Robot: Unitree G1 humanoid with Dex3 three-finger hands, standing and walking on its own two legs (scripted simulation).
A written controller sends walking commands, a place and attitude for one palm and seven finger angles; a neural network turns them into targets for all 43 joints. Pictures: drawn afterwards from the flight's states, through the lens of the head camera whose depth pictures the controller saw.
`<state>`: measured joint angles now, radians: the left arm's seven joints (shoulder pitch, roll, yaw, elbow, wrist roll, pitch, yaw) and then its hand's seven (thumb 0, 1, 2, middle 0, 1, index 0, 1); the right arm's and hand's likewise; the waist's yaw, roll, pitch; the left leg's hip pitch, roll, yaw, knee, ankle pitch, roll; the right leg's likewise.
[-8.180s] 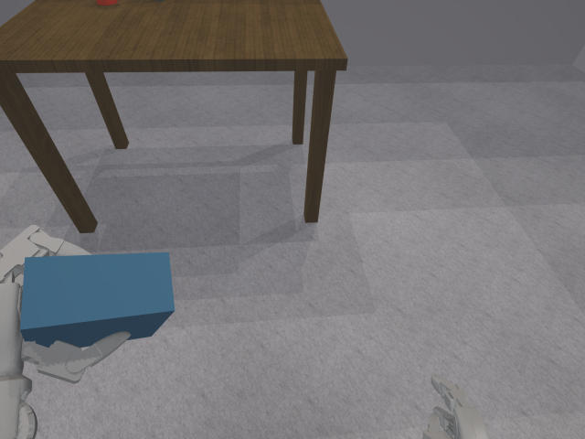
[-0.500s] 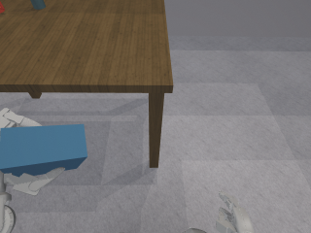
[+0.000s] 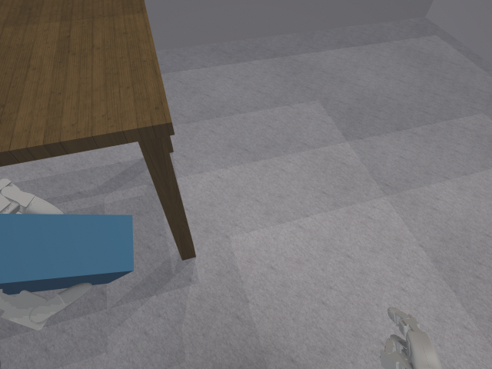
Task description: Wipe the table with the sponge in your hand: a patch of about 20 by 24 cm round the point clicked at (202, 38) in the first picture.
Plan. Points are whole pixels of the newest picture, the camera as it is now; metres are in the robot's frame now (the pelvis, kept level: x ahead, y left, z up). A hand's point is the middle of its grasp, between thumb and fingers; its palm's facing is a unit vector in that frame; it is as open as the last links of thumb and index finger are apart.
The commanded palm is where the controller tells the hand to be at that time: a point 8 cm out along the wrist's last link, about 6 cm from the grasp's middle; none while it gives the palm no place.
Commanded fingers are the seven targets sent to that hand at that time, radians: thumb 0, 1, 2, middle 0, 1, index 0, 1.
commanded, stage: take the last steps up to it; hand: left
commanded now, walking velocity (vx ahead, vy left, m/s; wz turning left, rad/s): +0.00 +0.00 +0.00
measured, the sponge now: (82, 254) +0.23 +0.20 +0.14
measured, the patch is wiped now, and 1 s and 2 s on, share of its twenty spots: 0.00 0.00 0.00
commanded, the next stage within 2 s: come to a stop and stand still in 1.22 s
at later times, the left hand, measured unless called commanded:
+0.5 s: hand out of the picture +0.19 +0.29 +0.15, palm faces +0.35 -0.83 -0.43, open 10.6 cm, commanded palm +0.14 +0.34 +0.18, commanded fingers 0.00 0.10 1.30 -1.20 -1.60 -1.20 -1.60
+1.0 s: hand out of the picture +0.28 +0.32 +0.16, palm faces +0.29 -0.80 -0.53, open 10.6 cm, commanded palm +0.22 +0.37 +0.18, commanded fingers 0.00 0.10 1.30 -1.20 -1.60 -1.20 -1.60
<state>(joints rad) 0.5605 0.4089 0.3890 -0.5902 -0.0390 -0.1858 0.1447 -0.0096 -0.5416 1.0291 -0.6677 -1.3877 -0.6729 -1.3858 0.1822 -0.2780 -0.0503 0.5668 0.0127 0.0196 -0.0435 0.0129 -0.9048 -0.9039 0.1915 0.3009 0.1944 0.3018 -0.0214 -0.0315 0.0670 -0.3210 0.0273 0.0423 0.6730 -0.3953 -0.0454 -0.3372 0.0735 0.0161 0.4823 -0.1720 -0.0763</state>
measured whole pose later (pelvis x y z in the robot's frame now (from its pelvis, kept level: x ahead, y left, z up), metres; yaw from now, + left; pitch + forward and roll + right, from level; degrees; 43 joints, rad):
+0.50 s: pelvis -0.02 +0.06 -0.01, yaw +0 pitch -1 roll +1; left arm 0.50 0.37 0.33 -0.51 0.00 -0.21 0.14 -0.01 -0.54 1.03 -0.67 -1.39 -0.67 -1.39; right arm 0.23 -0.21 0.00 0.62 -0.01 -0.04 -0.06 0.01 -0.90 -0.90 0.20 0.30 0.20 0.30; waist -0.01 -0.03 0.05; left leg -0.25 0.03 0.08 0.54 -0.29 0.01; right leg -0.35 -0.08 -0.03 0.59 -0.25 0.01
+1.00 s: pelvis +0.05 +0.10 +0.00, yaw -1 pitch +1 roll +1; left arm 0.53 0.37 0.37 -0.49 -0.01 -0.26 0.12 -0.01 -0.54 1.03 -0.67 -1.39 -0.67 -1.39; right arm 0.18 -0.22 -0.03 0.64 0.00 -0.04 -0.03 0.01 -0.90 -0.90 0.20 0.30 0.20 0.30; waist -0.03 0.01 0.08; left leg -0.52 0.07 0.05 1.05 -0.35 -0.03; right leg -0.22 -0.07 -0.17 0.51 -0.31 -0.02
